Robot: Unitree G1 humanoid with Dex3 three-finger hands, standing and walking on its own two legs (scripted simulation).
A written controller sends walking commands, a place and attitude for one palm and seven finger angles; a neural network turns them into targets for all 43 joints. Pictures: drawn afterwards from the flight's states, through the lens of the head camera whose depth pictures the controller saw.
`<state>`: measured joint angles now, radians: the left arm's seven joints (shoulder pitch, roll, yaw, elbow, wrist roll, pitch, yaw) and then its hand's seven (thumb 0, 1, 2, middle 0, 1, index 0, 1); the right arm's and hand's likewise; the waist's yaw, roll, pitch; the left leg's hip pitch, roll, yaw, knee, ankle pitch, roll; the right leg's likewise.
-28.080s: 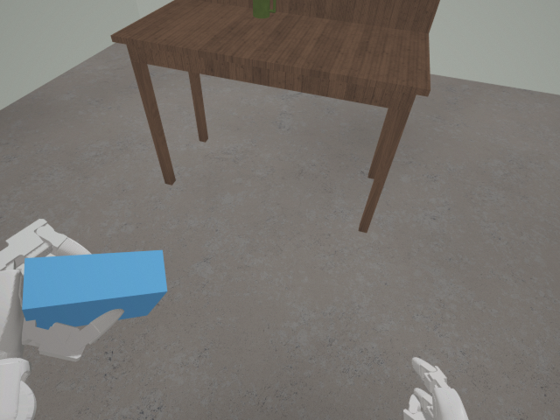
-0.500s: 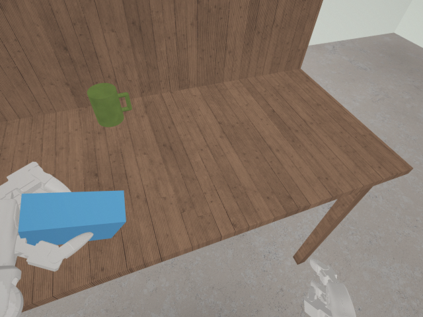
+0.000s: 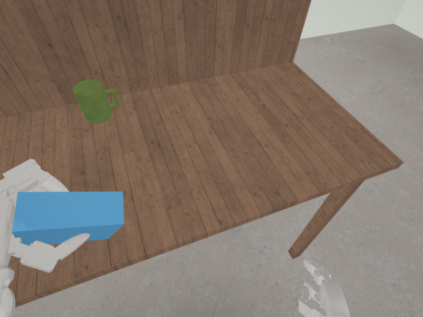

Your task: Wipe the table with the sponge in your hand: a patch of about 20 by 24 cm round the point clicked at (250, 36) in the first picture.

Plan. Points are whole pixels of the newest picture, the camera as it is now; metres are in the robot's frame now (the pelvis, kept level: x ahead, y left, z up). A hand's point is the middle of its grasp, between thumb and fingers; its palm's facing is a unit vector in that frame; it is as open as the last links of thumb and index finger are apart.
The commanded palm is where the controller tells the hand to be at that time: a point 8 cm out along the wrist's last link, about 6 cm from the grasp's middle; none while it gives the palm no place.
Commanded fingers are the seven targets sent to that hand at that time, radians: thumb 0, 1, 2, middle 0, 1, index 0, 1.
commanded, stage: shuffle to correct the standing spot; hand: left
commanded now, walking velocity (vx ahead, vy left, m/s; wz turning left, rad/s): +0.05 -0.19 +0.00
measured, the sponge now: (86, 218) +0.23 +0.20 +0.13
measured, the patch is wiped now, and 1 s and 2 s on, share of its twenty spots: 0.00 0.00 0.00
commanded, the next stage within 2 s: come to a stop and stand still in 0.24 s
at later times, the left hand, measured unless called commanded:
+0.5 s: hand (105, 203) +0.24 +0.17 +0.16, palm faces +0.30 -0.86 -0.42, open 9.2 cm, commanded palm +0.18 +0.22 +0.17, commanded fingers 0.00 0.10 1.30 -1.20 -1.60 -1.20 -1.60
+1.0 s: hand (91, 225) +0.21 +0.18 +0.15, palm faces +0.34 -0.85 -0.40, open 9.2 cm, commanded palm +0.15 +0.23 +0.17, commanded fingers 0.00 0.10 1.30 -1.20 -1.60 -1.20 -1.60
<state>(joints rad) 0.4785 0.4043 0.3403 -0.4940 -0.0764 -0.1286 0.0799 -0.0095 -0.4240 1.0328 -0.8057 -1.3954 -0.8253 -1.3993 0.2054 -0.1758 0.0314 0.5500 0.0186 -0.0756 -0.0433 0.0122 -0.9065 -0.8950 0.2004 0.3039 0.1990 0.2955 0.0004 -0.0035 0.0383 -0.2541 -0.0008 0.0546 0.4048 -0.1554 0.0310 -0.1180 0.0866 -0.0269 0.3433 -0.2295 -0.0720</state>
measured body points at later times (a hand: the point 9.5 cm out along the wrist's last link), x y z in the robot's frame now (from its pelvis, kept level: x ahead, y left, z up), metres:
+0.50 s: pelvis +0.01 -0.06 -0.01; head +0.02 -0.06 +0.44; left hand +0.22 +0.21 +0.18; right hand +0.18 -0.30 -0.09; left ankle +0.04 +0.09 -0.74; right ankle -0.03 -0.07 -0.74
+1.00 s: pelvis -0.01 -0.05 -0.01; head +0.00 -0.07 +0.44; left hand +0.19 +0.23 +0.17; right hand +0.17 -0.28 -0.09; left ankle +0.04 +0.09 -0.74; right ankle -0.03 -0.07 -0.74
